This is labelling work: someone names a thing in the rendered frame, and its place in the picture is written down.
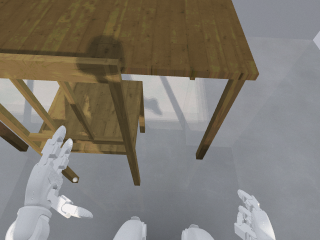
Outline robot left forearm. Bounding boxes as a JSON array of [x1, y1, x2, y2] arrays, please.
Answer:
[[5, 205, 52, 240]]

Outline robot right thigh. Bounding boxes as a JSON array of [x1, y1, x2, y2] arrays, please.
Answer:
[[181, 227, 214, 240]]

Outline chair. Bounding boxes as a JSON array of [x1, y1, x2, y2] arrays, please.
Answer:
[[0, 53, 145, 186]]

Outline robot left shin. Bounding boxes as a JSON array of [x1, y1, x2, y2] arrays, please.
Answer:
[[130, 216, 140, 221]]

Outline table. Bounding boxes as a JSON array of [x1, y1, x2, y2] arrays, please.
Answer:
[[0, 0, 259, 160]]

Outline robot left hand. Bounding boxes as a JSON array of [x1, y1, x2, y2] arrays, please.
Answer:
[[24, 125, 93, 219]]

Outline robot right hand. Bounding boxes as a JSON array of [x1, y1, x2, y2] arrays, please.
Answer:
[[234, 189, 276, 240]]

